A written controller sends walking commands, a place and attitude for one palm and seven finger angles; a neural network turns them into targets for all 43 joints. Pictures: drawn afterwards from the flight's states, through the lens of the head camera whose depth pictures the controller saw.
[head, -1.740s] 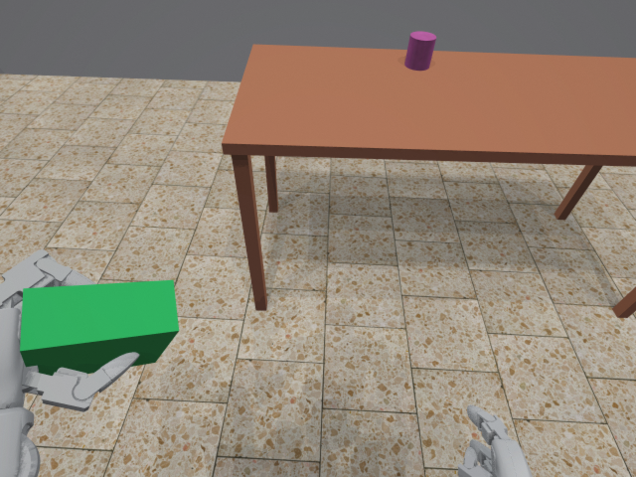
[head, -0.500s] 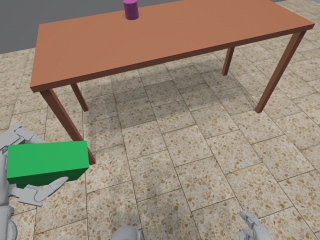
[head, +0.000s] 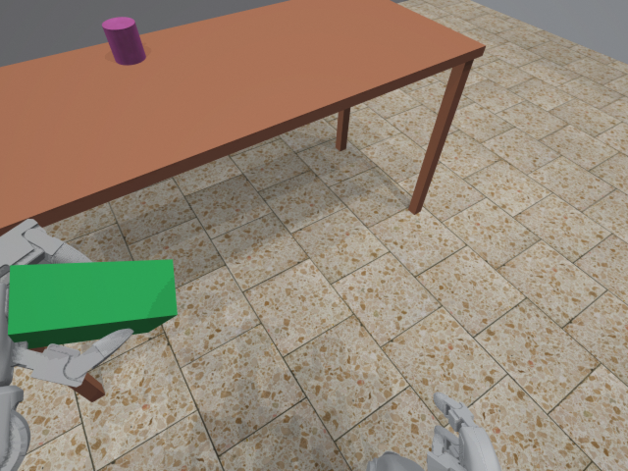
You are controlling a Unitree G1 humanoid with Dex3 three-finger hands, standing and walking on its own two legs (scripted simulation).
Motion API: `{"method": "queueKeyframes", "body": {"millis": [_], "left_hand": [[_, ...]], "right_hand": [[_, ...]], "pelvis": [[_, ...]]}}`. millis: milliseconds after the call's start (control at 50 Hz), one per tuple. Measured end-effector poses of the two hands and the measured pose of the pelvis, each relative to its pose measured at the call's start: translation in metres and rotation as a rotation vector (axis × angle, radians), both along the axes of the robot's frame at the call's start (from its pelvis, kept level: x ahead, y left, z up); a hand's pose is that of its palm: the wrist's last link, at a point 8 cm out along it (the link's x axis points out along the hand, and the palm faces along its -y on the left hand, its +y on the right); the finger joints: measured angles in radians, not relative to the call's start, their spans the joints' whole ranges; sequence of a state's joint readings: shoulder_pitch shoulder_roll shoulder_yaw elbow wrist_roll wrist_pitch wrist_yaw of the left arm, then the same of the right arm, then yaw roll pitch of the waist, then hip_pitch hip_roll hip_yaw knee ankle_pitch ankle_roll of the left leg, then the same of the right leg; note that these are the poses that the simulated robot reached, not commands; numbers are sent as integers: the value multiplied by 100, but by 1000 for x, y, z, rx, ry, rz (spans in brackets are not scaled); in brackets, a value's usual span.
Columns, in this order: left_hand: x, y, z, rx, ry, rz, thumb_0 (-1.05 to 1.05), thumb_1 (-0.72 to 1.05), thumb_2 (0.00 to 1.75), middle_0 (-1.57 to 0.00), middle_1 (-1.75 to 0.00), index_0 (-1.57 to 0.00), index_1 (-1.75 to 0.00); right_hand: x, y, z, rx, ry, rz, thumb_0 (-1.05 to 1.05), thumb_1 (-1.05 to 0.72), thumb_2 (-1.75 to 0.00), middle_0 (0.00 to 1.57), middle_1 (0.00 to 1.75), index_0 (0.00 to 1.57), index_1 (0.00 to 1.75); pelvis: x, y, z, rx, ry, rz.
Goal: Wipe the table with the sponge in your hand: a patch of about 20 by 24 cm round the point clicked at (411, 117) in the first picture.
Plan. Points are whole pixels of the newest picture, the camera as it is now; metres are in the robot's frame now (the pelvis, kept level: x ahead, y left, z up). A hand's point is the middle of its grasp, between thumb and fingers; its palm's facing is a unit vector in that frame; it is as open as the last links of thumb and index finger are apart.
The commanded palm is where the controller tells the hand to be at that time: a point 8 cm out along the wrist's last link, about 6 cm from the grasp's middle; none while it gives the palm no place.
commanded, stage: turn to face it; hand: left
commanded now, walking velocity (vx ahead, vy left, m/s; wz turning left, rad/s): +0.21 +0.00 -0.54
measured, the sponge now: (116, 304) +0.23 +0.22 +0.16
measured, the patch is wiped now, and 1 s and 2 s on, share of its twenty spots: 0.00 0.00 0.00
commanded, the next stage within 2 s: take the last steps up to it in 0.78 s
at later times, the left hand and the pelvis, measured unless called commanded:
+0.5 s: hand (132, 220) +0.31 +0.23 +0.18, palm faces +0.42 -0.80 -0.43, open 9.3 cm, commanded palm +0.26 +0.26 +0.18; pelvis +0.10 -0.03 -0.01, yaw +0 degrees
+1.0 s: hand (113, 333) +0.20 +0.20 +0.17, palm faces +0.59 -0.71 -0.38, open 9.3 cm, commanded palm +0.14 +0.23 +0.18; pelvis +0.04 -0.08 +0.00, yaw +13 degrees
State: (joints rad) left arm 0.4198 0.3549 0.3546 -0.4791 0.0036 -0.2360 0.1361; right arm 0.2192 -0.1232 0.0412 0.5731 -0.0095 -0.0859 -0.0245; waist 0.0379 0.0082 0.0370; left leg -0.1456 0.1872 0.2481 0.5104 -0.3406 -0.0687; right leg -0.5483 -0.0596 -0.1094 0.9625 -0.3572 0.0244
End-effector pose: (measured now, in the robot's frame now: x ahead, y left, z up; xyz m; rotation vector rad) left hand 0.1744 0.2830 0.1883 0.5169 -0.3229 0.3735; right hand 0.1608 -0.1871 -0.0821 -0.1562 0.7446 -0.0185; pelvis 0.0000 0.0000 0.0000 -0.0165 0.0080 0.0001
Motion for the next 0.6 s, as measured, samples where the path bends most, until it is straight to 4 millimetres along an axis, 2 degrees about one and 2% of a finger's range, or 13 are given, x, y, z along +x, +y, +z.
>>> {"method": "queueKeyframes", "body": {"millis": [80, 140, 180, 260, 340, 400, 480, 540, 600], "left_hand": [[48, -25, 1, 78, 21, -78, -1, -43, 101, -82, -137, -82, -137], [78, -47, -7, 136, 4, -122, -1, -43, 101, -82, -137, -82, -137], [93, -59, -12, 122, 14, -153, -1, -43, 101, -82, -137, -82, -137], [107, -73, -8, 140, 54, -219, -1, -43, 101, -82, -137, -82, -137], [108, -66, 8, 177, 8, -240, 0, -43, 101, -82, -137, -82, -137], [106, -46, 12, 165, -54, -193, 0, -43, 101, -82, -137, -82, -137], [102, -19, 5, 78, -55, -60, 0, -43, 101, -82, -137, -82, -137], [92, -18, -2, -12, -25, 7, 0, -43, 101, -82, -137, -82, -137], [78, -30, -7, -56, 10, 24, 0, -43, 101, -82, -137, -82, -137]], "right_hand": [[1, -18, -18, 34, 44, -61, 1, -90, -90, 21, 30, 21, 30], [6, -46, -42, 26, 76, -101, 1, -90, -90, 21, 30, 21, 30], [9, -66, -50, -4, 115, -135, 1, -90, -90, 21, 30, 21, 30], [12, -99, -38, -72, 147, -223, 2, -90, -90, 20, 30, 21, 30], [18, -115, -17, -160, 131, -265, 2, -91, -90, 20, 30, 20, 30], [28, -116, -8, -207, 109, -276, 2, -91, -90, 20, 30, 20, 30], [48, -101, 0, -188, 88, -212, 2, -91, -90, 20, 30, 20, 30], [67, -83, 3, -135, 55, -133, 2, -91, -90, 20, 30, 20, 30], [86, -67, 4, -82, 5, -58, 2, -91, -90, 20, 30, 20, 30]], "pelvis": [[24, -16, -8, -22, -5, -46], [38, -30, -26, -7, -15, -46], [42, -31, -29, -8, -24, -62], [55, -29, -22, -4, -23, -75], [73, -26, -19, -7, -24, -58], [87, -22, -21, -1, -33, -41], [98, -24, -12, -17, -18, -2], [98, -28, -5, -35, -13, 25], [94, -36, -4, -34, -13, 47]]}}
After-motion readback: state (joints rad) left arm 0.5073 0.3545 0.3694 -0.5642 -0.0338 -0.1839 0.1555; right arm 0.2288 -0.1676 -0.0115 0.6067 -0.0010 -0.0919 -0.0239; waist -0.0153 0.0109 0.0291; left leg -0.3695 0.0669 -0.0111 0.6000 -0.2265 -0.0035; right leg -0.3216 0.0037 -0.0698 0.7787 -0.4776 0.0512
